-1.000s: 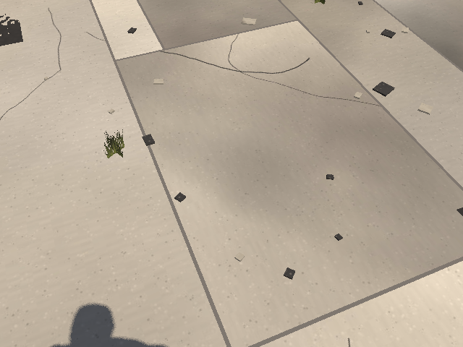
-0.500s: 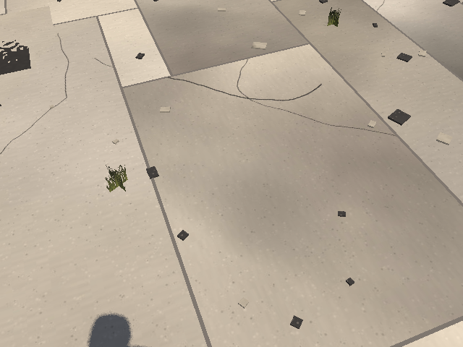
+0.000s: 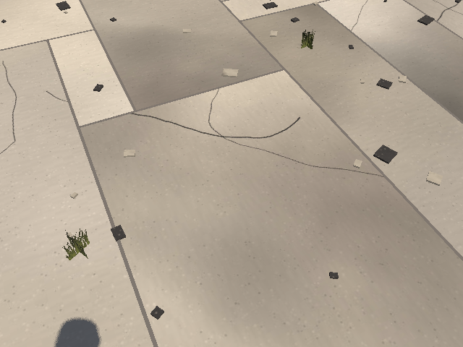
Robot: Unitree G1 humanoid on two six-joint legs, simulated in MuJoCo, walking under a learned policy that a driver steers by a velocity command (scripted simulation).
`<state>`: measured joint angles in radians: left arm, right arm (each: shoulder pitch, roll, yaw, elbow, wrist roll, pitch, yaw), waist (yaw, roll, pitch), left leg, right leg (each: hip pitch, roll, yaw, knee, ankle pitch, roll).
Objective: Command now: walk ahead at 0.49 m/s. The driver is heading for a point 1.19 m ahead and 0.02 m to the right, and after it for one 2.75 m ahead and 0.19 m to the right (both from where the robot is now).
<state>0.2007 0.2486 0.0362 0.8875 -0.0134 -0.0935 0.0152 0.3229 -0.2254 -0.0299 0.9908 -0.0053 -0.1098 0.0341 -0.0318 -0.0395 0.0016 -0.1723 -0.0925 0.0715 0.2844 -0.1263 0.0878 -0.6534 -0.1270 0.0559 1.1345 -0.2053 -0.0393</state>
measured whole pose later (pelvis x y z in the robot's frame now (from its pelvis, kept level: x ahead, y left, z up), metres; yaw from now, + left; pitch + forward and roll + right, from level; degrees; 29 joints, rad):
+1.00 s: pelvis +0.55 -0.01 -0.01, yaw +1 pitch +1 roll +0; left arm 0.30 0.26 0.05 0.96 -0.03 -0.10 0.00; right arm 0.17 -0.24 -0.05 0.90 0.00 -0.10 0.03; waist 0.00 -0.03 0.03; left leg -0.35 -0.03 0.07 0.47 -0.15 0.07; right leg -0.42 -0.05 0.03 1.19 -0.36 -0.05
